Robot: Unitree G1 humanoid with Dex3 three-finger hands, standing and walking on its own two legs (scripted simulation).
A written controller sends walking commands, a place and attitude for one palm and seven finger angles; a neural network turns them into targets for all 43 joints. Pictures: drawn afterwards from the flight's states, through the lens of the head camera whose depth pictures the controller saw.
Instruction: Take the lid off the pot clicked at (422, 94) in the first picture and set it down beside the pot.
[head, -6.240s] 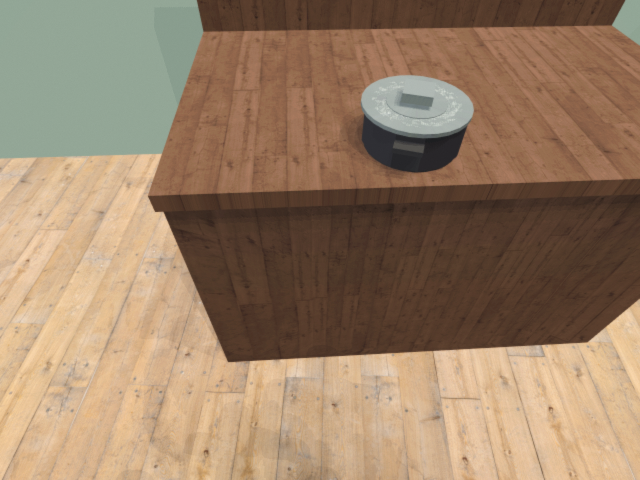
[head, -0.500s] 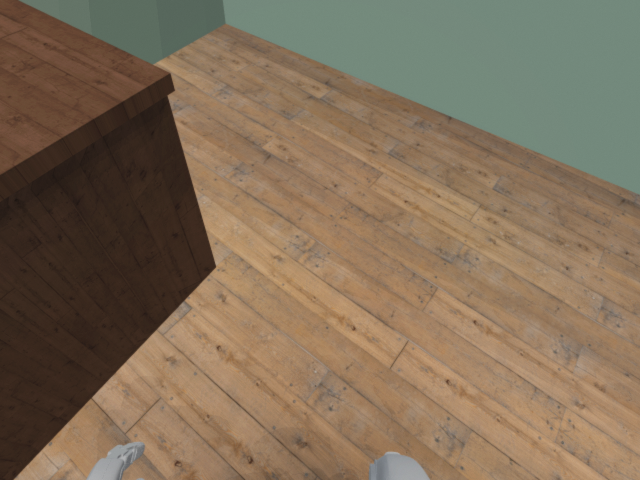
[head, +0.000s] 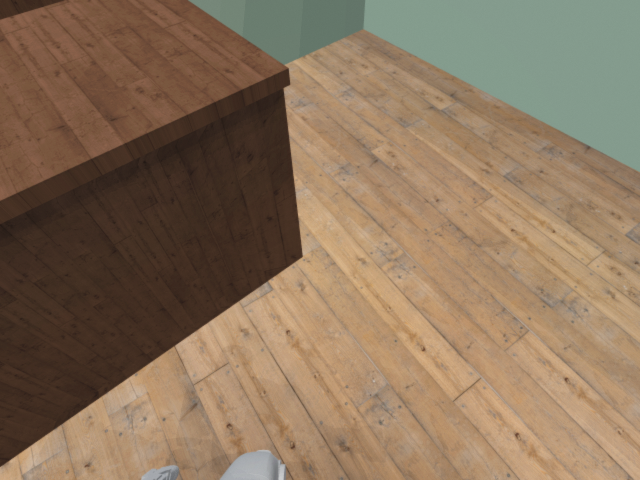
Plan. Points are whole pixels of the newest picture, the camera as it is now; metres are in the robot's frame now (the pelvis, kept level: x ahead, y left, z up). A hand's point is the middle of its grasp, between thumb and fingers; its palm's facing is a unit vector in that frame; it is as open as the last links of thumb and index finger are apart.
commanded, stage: turn to face it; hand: left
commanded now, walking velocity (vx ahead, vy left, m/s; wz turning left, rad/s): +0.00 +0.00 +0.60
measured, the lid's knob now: out of the picture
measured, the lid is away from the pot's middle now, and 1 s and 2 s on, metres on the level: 0.00 0.00 0.00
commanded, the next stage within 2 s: take the last steps up to it in 1.10 s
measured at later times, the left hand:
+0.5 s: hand out of the picture +0.06 +0.29 -0.16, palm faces +0.29 -0.92 -0.28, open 7.4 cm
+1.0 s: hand out of the picture -0.04 +0.20 -0.15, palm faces +0.54 -0.80 -0.27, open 7.4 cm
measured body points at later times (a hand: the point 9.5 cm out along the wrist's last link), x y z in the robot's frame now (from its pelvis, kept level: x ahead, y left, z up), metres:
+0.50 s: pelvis +0.01 +0.04 +0.00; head +0.05 +0.07 +0.45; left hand +0.04 +0.33 -0.13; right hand +0.16 -0.19 -0.13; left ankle +0.00 +0.13 -0.74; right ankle +0.06 -0.12 -0.68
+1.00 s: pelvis +0.02 +0.00 +0.00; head +0.07 +0.01 +0.45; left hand -0.06 +0.24 -0.13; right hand +0.23 -0.18 -0.15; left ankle -0.07 +0.12 -0.69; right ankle +0.07 -0.10 -0.74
